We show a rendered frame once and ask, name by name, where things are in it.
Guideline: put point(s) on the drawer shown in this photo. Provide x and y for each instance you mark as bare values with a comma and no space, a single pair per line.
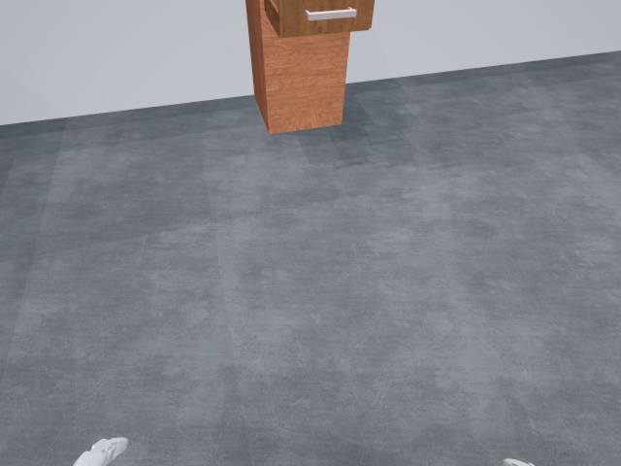
289,19

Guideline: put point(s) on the handle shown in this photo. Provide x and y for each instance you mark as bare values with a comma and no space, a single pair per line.
331,14

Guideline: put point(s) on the cabinet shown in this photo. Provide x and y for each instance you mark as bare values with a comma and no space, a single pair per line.
298,82

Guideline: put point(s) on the left robot hand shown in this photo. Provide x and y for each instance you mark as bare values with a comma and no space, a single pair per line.
103,452

